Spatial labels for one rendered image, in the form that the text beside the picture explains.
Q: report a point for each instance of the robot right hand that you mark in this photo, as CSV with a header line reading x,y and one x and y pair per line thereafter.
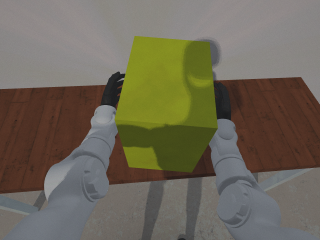
x,y
223,106

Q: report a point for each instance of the right robot upper arm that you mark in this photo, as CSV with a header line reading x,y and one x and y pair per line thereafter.
x,y
249,214

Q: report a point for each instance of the robot right forearm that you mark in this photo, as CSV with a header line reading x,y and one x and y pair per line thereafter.
x,y
227,161

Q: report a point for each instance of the robot left forearm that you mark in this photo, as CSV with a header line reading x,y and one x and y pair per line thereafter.
x,y
100,140

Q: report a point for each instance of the robot left hand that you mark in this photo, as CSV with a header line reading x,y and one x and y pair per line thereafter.
x,y
111,91

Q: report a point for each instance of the carton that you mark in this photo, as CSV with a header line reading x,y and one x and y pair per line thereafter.
x,y
166,114

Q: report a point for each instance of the table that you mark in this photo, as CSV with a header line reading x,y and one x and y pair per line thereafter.
x,y
277,121

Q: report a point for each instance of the left robot upper arm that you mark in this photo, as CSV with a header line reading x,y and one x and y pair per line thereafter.
x,y
72,189

